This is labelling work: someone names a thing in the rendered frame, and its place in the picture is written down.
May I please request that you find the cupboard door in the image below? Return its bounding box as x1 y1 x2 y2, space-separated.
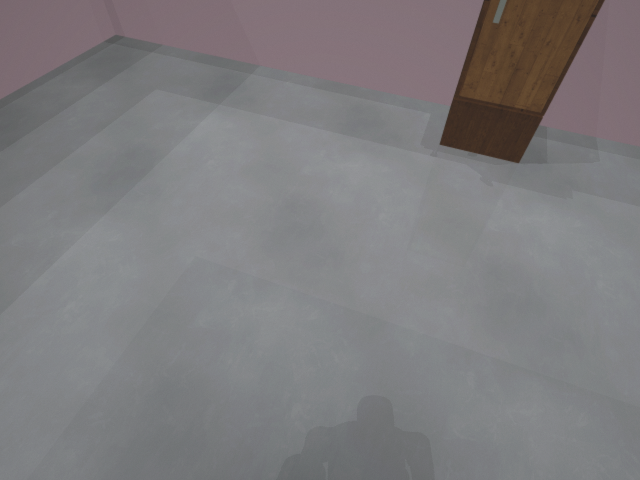
460 0 599 113

